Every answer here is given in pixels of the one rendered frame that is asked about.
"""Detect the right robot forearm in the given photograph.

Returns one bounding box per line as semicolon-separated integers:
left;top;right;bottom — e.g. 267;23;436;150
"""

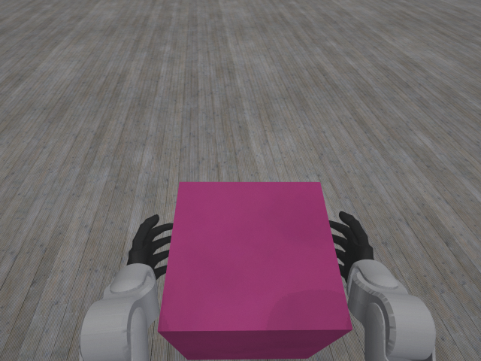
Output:
346;259;436;361

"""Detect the robot right hand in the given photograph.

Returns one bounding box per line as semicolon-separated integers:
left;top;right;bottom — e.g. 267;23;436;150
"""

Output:
329;211;374;283

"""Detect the robot left hand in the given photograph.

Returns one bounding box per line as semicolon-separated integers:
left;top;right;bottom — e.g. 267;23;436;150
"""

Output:
127;214;173;280

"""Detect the left robot forearm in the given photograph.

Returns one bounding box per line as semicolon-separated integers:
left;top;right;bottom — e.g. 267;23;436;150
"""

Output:
79;263;160;361

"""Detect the carton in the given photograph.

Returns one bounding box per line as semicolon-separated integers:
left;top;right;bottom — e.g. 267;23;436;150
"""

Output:
157;182;352;360

